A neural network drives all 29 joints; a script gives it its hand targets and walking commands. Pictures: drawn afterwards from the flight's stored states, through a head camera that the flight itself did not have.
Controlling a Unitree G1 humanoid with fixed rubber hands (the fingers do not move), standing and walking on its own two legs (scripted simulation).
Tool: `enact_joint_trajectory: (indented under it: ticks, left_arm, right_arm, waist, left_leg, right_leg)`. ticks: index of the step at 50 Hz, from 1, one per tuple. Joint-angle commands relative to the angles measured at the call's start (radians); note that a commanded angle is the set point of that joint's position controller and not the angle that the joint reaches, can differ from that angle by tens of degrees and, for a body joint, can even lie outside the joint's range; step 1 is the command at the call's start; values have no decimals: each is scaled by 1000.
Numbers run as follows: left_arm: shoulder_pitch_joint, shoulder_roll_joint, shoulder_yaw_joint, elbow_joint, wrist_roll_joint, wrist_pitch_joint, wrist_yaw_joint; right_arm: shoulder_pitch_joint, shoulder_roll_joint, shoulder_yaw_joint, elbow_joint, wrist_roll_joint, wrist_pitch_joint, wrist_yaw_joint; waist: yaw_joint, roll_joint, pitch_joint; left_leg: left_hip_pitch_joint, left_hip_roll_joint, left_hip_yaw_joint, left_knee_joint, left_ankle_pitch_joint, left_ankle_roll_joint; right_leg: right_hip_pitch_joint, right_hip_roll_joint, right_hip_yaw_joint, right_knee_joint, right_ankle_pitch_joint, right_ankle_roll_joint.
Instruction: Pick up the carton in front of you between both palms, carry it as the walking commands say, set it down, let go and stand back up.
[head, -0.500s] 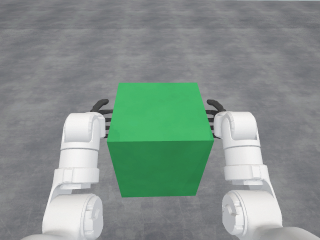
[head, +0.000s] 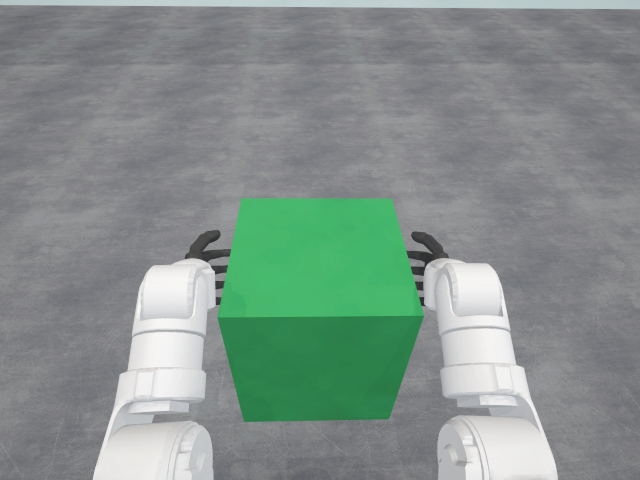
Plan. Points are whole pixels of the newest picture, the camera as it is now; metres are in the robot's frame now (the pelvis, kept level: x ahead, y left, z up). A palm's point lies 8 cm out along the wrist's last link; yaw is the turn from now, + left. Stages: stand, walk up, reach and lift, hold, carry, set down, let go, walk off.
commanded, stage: carry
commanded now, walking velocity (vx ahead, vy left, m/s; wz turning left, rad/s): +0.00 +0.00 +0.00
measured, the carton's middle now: (317, 311) +0.34 +0.00 +0.01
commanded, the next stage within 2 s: hold in 0.82 s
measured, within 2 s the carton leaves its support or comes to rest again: neither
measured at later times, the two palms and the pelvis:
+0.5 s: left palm (205, 329) +0.29 +0.14 +0.04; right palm (439, 331) +0.28 -0.16 +0.04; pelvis +0.00 -0.01 +0.00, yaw +0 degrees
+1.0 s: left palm (211, 314) +0.31 +0.14 +0.05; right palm (447, 324) +0.29 -0.16 +0.05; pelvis +0.00 +0.00 +0.01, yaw -4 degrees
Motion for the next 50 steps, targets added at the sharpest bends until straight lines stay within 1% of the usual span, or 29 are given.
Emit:
enact_joint_trajectory:
  ticks: [1,5,9,13,17,21,24,27,31,35,41,42,43,44,45,46,48,50]
  left_arm:
    - [-634,-1152,-597,-129,-402,-69,-274]
    - [-509,-1129,-624,-149,-363,-123,-283]
    - [-398,-1094,-621,-146,-303,-183,-297]
    - [-308,-1050,-594,-125,-227,-251,-307]
    - [-231,-1010,-549,-78,-146,-327,-311]
    - [-180,-1015,-491,-5,-103,-397,-318]
    - [-179,-1031,-477,22,-92,-444,-324]
    - [-202,-1046,-499,10,-104,-466,-325]
    - [-216,-1045,-544,-30,-131,-448,-318]
    - [-168,-1018,-517,-7,-109,-426,-314]
    - [-187,-1021,-518,-11,-112,-425,-315]
    - [-173,-1087,-520,-54,-117,-417,-337]
    - [-250,-1075,-521,-71,-114,-425,-356]
    - [-264,-1095,-536,-57,-117,-426,-370]
    - [-288,-1099,-543,-44,-122,-431,-383]
    - [-298,-1102,-551,-29,-124,-434,-388]
    - [-285,-1103,-543,3,-119,-435,-385]
    - [-261,-1094,-523,33,-103,-431,-371]
  right_arm:
    - [-648,1134,587,-146,394,-83,265]
    - [-527,1109,612,-166,355,-137,278]
    - [-415,1076,609,-160,299,-200,293]
    - [-330,1041,588,-139,230,-270,302]
    - [-260,1003,549,-98,156,-348,305]
    - [-214,1007,499,-35,120,-420,314]
    - [-213,1021,487,-8,111,-468,321]
    - [-238,1035,509,-22,123,-490,322]
    - [-253,1035,554,-60,147,-471,315]
    - [-200,1012,527,-33,123,-449,309]
    - [-211,1016,520,-36,121,-449,309]
    - [-257,1094,531,-69,123,-454,334]
    - [-264,1100,504,-27,112,-469,341]
    - [-268,1103,497,-8,103,-481,345]
    - [-260,1099,469,23,93,-487,344]
    - [-265,1101,461,45,97,-493,342]
    - [-284,1097,460,57,103,-498,342]
    - [-290,1087,456,73,109,-495,349]
  waist:
    - [-2,-4,-309]
    - [-3,-3,-327]
    - [-4,-5,-321]
    - [-7,-7,-293]
    - [-8,-10,-264]
    - [-8,-10,-243]
    - [-8,-10,-240]
    - [-8,-10,-241]
    - [-7,-11,-253]
    - [-7,-10,-253]
    - [-6,-6,-232]
    - [33,-127,-150]
    - [-1,-129,-131]
    - [2,-94,-119]
    - [-21,-90,-116]
    - [-25,-67,-103]
    - [-18,-34,-92]
    - [0,0,-78]
  left_leg:
    - [164,109,-98,-60,79,38]
    - [172,110,-96,-54,110,40]
    - [166,109,-92,-51,116,40]
    - [153,108,-91,-58,90,37]
    - [136,107,-91,-65,63,34]
    - [131,103,-90,-71,38,28]
    - [128,102,-89,-74,33,25]
    - [130,99,-88,-77,19,23]
    - [136,97,-86,-77,17,24]
    - [130,101,-85,-79,29,23]
    - [119,101,-84,-86,13,24]
    - [367,-143,-89,-70,-29,22]
    - [365,-119,-99,-61,-40,23]
    - [337,-118,-97,-73,-41,17]
    - [326,-103,-109,-89,-69,15]
    - [323,-101,-112,-92,-74,13]
    - [348,-98,-121,-105,-71,12]
    - [369,-95,-124,-125,-48,11]
  right_leg:
    - [48,-130,111,-112,83,-20]
    - [58,-129,107,-103,113,-21]
    - [57,-129,105,-100,127,-21]
    - [38,-131,108,-110,101,-20]
    - [18,-134,112,-125,70,-19]
    - [-7,-138,120,-148,23,-19]
    - [-10,-138,120,-154,13,-18]
    - [-16,-139,121,-162,-9,-19]
    - [-13,-137,119,-163,-17,-19]
    - [-1,-133,113,-153,12,-16]
    - [-10,-131,113,-157,1,-15]
    - [38,21,208,-263,-54,-5]
    - [10,-3,227,-284,-123,-14]
    - [43,1,221,-284,-121,-19]
    - [79,8,218,-282,-132,-24]
    - [94,4,221,-282,-122,-25]
    - [88,6,213,-278,-99,-21]
    - [90,17,198,-268,-47,-15]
